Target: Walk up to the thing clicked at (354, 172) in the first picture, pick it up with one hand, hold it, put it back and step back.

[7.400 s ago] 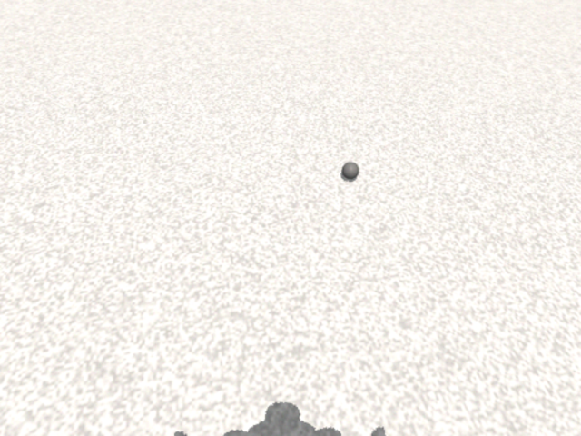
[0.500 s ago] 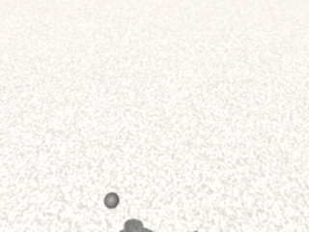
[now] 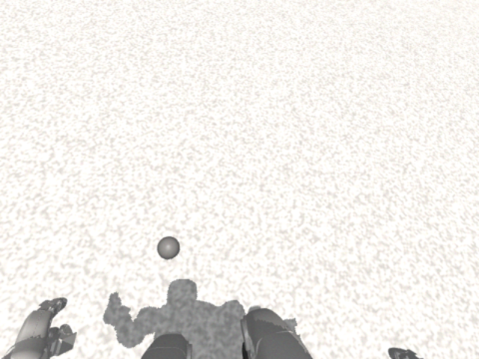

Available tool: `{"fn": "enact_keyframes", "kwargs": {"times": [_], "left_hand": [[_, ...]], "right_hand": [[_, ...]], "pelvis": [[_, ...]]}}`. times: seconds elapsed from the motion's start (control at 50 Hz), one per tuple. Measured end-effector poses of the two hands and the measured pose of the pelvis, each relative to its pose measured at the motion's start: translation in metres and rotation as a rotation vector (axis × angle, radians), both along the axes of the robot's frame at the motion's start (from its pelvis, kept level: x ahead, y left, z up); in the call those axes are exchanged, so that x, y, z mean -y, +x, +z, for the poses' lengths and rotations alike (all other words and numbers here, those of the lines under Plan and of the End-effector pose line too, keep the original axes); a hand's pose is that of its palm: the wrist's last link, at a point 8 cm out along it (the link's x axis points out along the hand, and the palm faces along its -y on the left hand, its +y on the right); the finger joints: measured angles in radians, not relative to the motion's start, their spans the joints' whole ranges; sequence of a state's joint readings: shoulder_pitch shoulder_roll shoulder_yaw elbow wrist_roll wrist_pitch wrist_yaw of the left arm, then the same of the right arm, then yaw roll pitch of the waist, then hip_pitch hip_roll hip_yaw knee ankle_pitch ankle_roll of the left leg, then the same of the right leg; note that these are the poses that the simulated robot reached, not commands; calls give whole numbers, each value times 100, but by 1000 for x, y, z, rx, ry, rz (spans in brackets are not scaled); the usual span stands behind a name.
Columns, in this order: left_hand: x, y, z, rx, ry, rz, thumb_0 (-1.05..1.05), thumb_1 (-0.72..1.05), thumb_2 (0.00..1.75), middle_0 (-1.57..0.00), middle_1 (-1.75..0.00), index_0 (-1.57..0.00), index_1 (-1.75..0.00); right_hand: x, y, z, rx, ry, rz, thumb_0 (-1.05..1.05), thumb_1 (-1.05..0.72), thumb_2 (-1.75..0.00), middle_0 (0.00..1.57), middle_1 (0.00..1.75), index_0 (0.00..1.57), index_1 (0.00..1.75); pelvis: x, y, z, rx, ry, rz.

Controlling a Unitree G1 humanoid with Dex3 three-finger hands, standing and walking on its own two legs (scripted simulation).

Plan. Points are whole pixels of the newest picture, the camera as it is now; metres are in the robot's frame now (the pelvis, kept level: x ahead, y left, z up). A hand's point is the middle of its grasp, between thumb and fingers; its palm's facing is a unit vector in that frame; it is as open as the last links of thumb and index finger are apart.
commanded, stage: walk up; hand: left
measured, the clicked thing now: (168, 247) +0.50 +0.18 -0.71
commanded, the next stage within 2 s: none
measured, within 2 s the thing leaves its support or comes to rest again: neither
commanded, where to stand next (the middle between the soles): +0.12 -0.04 m, yaw -1 degrees
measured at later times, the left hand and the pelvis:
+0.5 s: hand out of the picture +0.01 +0.23 -0.12, palm faces -0.06 -0.91 -0.42, open 7.4 cm; pelvis -0.11 -0.03 +0.01, yaw -4 degrees
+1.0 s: hand out of the picture -0.18 +0.24 -0.15, palm faces -0.07 -0.93 -0.37, open 7.4 cm; pelvis -0.25 -0.03 +0.00, yaw -5 degrees
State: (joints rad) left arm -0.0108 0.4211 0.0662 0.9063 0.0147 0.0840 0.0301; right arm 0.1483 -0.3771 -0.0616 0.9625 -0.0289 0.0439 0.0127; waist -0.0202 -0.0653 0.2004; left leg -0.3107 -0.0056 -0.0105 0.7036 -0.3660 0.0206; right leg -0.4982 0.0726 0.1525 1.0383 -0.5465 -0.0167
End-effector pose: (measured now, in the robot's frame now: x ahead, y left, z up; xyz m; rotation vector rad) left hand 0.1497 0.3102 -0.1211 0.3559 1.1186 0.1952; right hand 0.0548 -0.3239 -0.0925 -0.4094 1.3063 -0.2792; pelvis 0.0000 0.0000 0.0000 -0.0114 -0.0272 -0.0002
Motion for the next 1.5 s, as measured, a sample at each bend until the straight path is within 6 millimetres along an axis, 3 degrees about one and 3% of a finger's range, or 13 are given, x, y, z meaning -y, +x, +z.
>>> {"fn": "enact_keyframes", "kwargs": {"times": [0.16, 0.34, 0.44, 0.56, 0.66, 0.78, 0.9, 1.02, 1.1, 1.18, 1.28, 1.38, 1.5], "left_hand": [[6, -54, 3, -95, -6, -33, 0, 90, 90, -20, -30, -20, -30], [30, -109, 13, -87, 31, -48, 0, 90, 90, -20, -30, -20, -30], [40, -139, 34, -59, 38, -34, 0, 90, 90, -21, -30, -20, -30], [38, -156, 42, 32, 53, -19, 0, 90, 90, -21, -30, -20, -30], [27, -182, 27, 83, 24, -1, 0, 90, 90, -21, -30, -20, -30], [19, -233, 14, 12, -8, 30, 0, 90, 90, -20, -30, -20, -30], [20, -293, 13, -63, -20, 28, 0, 90, 90, -20, -30, -20, -30], [31, -345, 11, -132, 12, 11, 0, 90, 90, -20, -30, -20, -30], [40, -371, 21, -135, 19, 26, 0, 90, 90, -20, -30, -20, -30], [41, -377, 29, -112, 22, 41, 0, 90, 90, -21, -30, -20, -30], [29, -363, 27, -60, 16, 49, 0, 90, 90, -21, -30, -20, -30], [25, -340, 24, -38, 6, 36, 0, 90, 90, -20, -30, -20, -30], [35, -320, 29, 17, 0, 8, 0, 90, 90, -20, -30, -20, -30]], "right_hand": [[-10, -29, 3, 53, 6, -23, 1, -90, -90, 20, 30, 21, 30], [17, -50, -22, 145, 54, -22, 1, -90, -90, 20, 30, 21, 30], [22, -64, -16, 162, 71, -21, 1, -90, -90, 20, 30, 21, 30], [21, -91, -14, 138, 52, 48, 1, -90, -90, 20, 30, 21, 30], [12, -115, -14, 127, 27, 102, 1, -90, -90, 20, 30, 21, 30], [0, -155, 3, 137, 25, 104, 1, -90, -90, 20, 30, 21, 30], [6, -183, 20, 192, 12, 86, 1, -90, -90, 21, 30, 21, 30], [30, -212, 9, 238, 33, 59, 1, -90, -90, 21, 30, 21, 30], [36, -238, 1, 196, 60, 10, 1, -90, -90, 20, 30, 21, 30], [34, -258, -7, 145, 82, -1, 1, -90, -90, 20, 30, 21, 30], [18, -271, -13, 89, 93, 12, 1, -90, -90, 20, 30, 21, 30], [2, -272, -9, 121, 116, 7, 1, -90, -90, 20, 30, 21, 30], [1, -258, -9, 142, 130, 0, 1, -90, -90, 20, 30, 21, 30]], "pelvis": [[0, -27, 8, -10, -7, -52], [23, -74, -4, 14, -15, -81], [29, -95, 8, 1, 35, -82], [29, -127, 8, -9, 34, -35], [21, -160, -3, 1, 17, 11], [16, -196, 4, 20, 6, -3], [22, -226, 11, 11, -13, -46], [37, -252, 3, 24, -18, -83], [42, -259, 8, 26, -6, -89], [38, -262, 12, 23, 3, -67], [28, -262, 9, 29, 21, -30], [26, -263, 11, 28, 21, -44], [31, -260, 13, 26, -5, -36]]}}
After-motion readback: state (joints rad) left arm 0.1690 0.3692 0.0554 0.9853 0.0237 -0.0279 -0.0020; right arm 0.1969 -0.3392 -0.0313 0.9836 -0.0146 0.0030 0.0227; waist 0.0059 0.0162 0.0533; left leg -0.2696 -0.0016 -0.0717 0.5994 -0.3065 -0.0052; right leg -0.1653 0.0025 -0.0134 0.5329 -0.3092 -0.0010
